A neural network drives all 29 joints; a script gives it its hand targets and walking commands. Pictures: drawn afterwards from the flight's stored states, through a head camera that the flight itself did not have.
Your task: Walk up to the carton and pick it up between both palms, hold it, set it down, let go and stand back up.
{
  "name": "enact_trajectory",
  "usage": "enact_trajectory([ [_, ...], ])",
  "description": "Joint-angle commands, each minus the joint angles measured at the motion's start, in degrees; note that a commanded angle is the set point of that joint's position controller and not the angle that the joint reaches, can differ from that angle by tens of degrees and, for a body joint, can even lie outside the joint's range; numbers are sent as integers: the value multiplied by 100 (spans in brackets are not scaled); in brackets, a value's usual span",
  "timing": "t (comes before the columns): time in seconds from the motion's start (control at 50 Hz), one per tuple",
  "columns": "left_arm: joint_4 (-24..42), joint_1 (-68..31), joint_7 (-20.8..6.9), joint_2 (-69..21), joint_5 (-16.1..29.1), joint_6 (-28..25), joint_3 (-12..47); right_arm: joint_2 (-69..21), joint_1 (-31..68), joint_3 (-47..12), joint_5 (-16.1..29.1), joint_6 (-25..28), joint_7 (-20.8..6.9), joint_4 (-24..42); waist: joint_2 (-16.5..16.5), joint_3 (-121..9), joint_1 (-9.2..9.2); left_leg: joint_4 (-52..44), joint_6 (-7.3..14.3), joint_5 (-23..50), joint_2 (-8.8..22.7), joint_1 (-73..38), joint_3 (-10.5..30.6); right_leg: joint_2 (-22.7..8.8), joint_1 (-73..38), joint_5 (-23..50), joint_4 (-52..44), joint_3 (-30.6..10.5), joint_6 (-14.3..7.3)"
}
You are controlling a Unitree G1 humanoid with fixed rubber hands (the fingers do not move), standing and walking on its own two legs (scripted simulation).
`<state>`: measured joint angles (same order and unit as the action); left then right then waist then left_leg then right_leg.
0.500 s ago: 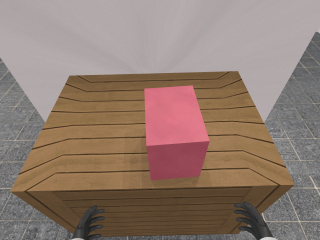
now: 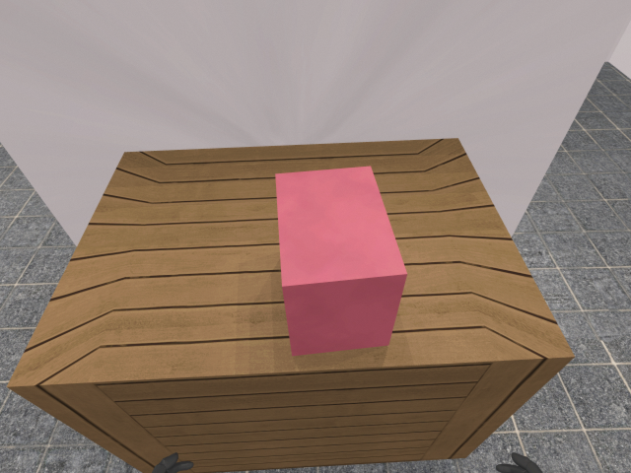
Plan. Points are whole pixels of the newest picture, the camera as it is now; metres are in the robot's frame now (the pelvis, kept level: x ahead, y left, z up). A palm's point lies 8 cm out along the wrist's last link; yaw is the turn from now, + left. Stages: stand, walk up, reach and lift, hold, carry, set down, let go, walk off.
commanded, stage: stand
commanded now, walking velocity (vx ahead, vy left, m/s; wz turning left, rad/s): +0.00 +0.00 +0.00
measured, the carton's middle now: (332, 259) +0.45 +0.00 -0.02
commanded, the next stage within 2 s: none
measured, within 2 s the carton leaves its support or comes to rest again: neither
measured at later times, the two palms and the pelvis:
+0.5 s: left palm out of the picture +0.05 +0.25 -0.13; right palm out of the picture -0.01 -0.22 -0.13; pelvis +0.00 +0.02 +0.00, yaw -2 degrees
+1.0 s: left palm out of the picture +0.00 +0.23 -0.14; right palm out of the picture -0.06 -0.19 -0.14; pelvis -0.01 +0.02 +0.00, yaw -3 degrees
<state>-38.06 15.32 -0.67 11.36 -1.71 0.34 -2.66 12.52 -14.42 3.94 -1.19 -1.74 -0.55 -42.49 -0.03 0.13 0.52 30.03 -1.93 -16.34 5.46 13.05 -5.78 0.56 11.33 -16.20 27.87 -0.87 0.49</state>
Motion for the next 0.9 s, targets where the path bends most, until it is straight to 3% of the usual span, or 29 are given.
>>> enact_trajectory([
  [0.0,467,-157,38,621,-2,-234,-167,599,-96,181,-41,119,5,390,31,-437,-73,-330,164,716,148,-219,112,-416,339,1865,-326,-293,-163],
  [0.14,66,182,112,543,3,-228,-125,639,-541,190,-44,134,69,57,-101,-146,-56,-663,286,580,247,-72,253,-353,507,1279,-246,-316,-130],
  [0.22,-222,418,145,485,30,-202,-102,598,-784,129,-10,143,102,-192,-107,180,-33,-844,341,99,281,58,337,-353,662,836,-314,-384,-94],
  [0.34,-499,424,188,480,56,-233,-91,548,-940,91,1,191,133,-482,86,63,-78,-811,365,339,271,-145,275,-373,653,952,-362,-428,-94],
  [0.56,-1156,612,271,358,74,-206,-37,331,-1133,42,2,163,198,-1083,69,233,-145,-816,372,689,258,-444,143,-392,676,1270,-440,-510,-83],
  [0.88,-1931,704,317,146,103,-135,94,73,-1216,-82,19,132,241,-1782,65,485,-153,-988,332,460,227,-469,90,-389,609,1097,-608,-539,-29],
])
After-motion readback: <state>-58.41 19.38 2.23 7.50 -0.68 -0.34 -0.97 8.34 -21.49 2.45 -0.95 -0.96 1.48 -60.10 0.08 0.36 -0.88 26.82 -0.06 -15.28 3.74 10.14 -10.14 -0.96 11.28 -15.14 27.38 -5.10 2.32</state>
